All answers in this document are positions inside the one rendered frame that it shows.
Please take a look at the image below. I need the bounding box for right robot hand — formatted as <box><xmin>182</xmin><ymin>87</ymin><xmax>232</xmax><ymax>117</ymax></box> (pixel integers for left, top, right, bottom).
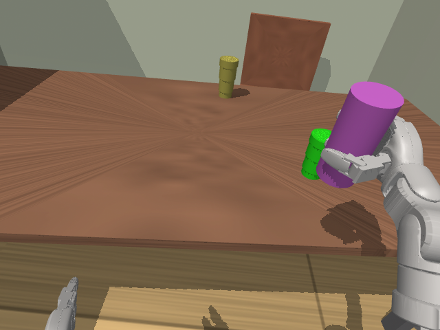
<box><xmin>320</xmin><ymin>110</ymin><xmax>424</xmax><ymax>184</ymax></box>

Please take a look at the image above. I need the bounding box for chair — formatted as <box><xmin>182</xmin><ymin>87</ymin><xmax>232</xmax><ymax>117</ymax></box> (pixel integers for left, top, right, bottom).
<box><xmin>240</xmin><ymin>12</ymin><xmax>331</xmax><ymax>91</ymax></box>

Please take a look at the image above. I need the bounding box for left robot hand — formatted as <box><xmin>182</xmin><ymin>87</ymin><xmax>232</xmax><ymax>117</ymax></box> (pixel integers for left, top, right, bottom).
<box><xmin>45</xmin><ymin>277</ymin><xmax>78</xmax><ymax>330</ymax></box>

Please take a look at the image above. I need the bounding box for table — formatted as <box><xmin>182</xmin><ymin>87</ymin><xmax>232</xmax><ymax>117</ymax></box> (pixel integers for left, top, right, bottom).
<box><xmin>0</xmin><ymin>65</ymin><xmax>440</xmax><ymax>330</ymax></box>

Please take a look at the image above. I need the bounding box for right robot arm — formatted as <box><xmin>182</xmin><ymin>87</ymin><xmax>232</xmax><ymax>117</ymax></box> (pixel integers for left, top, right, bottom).
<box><xmin>381</xmin><ymin>164</ymin><xmax>440</xmax><ymax>330</ymax></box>

